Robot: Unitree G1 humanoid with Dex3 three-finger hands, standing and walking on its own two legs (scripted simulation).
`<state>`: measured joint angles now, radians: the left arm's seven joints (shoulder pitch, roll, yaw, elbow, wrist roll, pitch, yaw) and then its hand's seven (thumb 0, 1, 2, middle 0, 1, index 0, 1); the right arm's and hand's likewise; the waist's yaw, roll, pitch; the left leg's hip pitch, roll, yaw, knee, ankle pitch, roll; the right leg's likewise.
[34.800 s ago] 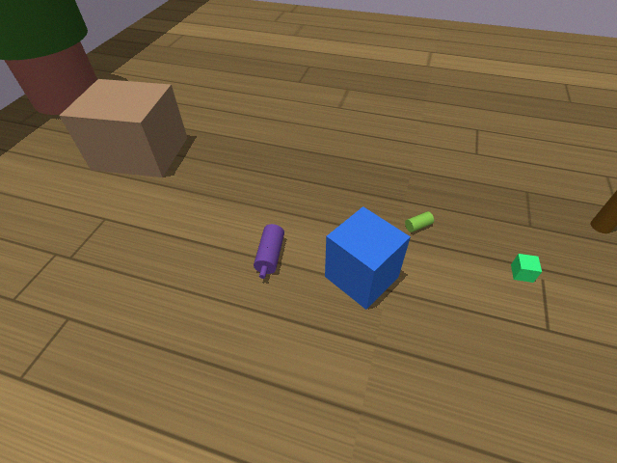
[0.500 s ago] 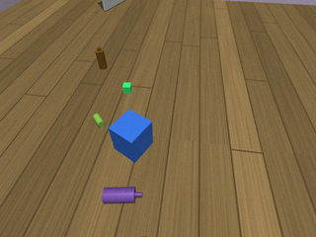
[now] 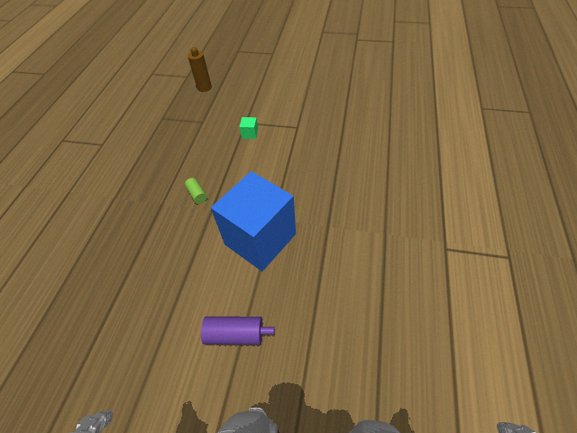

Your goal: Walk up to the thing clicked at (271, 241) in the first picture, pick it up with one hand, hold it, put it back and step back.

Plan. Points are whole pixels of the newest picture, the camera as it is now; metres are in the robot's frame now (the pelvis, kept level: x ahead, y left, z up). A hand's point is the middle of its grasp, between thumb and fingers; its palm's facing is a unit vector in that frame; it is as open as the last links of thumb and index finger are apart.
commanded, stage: walk up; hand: left
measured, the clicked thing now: (239, 330) +0.47 +0.21 -0.71
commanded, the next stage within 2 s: none
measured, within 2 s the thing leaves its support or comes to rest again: neither
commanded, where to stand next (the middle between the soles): +0.09 +0.02 m, yaw -2 degrees
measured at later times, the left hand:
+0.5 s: hand out of the picture -0.04 +0.31 -0.11, palm faces -0.01 -0.91 -0.42, open 7.4 cm
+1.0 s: hand out of the picture +0.04 +0.27 -0.15, palm faces -0.05 -0.88 -0.47, open 7.4 cm
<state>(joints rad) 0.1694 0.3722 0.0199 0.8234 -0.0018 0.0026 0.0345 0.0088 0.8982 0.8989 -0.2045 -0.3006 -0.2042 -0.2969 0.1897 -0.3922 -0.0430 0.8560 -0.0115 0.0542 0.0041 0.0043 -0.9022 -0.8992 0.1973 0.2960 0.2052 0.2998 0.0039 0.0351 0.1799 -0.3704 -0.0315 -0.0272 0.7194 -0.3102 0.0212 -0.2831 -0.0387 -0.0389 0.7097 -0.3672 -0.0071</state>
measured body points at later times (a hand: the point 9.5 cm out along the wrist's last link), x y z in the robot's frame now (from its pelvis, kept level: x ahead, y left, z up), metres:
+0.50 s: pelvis -0.03 +0.02 +0.02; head -0.02 +0.01 +0.47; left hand -0.04 +0.35 -0.08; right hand +0.02 -0.30 -0.10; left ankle +0.04 +0.15 -0.67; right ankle -0.08 -0.07 -0.72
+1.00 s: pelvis -0.05 -0.01 -0.02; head -0.01 -0.04 +0.43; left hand +0.04 +0.31 -0.12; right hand +0.07 -0.34 -0.14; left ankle +0.03 +0.14 -0.68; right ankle +0.00 -0.15 -0.72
